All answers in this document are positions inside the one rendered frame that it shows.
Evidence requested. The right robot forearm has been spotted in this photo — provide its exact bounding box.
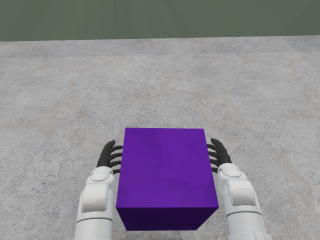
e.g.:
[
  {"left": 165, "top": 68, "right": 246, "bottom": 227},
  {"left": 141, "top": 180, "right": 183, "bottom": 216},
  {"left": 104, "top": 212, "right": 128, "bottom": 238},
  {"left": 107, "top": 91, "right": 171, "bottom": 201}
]
[{"left": 217, "top": 163, "right": 273, "bottom": 240}]

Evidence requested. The right robot hand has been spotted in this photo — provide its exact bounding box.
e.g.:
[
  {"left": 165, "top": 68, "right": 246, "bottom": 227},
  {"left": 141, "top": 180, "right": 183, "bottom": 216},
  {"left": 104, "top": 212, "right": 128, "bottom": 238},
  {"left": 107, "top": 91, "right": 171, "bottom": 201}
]
[{"left": 207, "top": 138, "right": 232, "bottom": 174}]

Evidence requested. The carton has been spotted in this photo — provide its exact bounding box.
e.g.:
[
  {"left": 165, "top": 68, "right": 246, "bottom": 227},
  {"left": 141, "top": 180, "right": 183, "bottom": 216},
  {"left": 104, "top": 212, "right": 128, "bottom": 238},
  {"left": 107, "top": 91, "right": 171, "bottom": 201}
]
[{"left": 116, "top": 127, "right": 219, "bottom": 231}]

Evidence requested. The left robot hand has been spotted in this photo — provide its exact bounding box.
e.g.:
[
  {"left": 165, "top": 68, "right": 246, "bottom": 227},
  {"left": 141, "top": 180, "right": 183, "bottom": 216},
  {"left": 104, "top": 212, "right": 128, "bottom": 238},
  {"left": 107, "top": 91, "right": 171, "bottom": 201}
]
[{"left": 96, "top": 140, "right": 123, "bottom": 174}]

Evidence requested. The left robot forearm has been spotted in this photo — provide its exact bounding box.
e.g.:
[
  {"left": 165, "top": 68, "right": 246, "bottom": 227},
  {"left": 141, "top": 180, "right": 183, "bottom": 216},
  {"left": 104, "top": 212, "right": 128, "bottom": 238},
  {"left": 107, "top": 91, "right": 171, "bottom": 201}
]
[{"left": 74, "top": 166, "right": 116, "bottom": 240}]

